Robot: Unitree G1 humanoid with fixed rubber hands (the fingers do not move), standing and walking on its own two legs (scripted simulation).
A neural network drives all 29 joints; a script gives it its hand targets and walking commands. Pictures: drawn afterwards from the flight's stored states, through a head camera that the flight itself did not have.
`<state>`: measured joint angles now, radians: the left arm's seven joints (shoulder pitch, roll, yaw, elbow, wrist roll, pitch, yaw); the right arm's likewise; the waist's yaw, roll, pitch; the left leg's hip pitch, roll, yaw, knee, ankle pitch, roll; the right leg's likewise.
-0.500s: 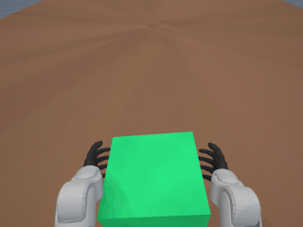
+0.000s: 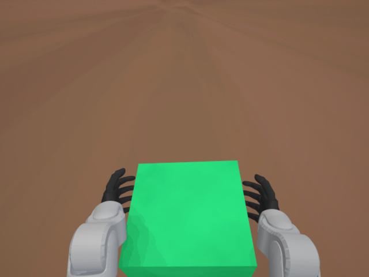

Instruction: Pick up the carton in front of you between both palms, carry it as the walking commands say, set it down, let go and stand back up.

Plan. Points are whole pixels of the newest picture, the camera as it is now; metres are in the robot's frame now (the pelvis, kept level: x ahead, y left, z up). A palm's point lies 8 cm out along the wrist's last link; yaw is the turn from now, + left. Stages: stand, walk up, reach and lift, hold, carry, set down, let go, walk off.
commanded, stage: carry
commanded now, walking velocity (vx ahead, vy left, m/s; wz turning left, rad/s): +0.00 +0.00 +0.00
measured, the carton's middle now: (190, 232) +0.25 -0.01 -0.03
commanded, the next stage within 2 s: none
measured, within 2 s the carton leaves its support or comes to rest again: neither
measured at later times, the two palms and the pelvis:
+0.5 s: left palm (136, 141) +0.41 +0.13 +0.08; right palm (261, 145) +0.42 -0.16 +0.08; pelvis +0.15 -0.03 -0.01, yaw +3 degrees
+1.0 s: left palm (135, 151) +0.42 +0.14 +0.03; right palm (251, 154) +0.44 -0.16 +0.02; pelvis +0.13 -0.03 -0.01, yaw +3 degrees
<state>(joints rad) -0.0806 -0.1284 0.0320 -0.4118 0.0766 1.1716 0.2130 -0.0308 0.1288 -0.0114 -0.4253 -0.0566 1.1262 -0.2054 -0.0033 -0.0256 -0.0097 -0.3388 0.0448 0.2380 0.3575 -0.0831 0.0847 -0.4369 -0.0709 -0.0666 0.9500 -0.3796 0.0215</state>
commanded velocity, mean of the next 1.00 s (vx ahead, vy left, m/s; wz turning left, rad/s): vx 0.00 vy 0.00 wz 0.00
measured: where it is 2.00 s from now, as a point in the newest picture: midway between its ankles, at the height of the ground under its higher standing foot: outside the picture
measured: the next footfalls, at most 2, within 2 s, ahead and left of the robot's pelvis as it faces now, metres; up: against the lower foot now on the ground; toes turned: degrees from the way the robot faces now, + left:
right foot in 0.20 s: +0.21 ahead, -0.15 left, +0.00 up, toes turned +15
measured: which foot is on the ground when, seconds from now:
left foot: down 0.00-1.00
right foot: up 0.00-0.18, down 0.20-1.00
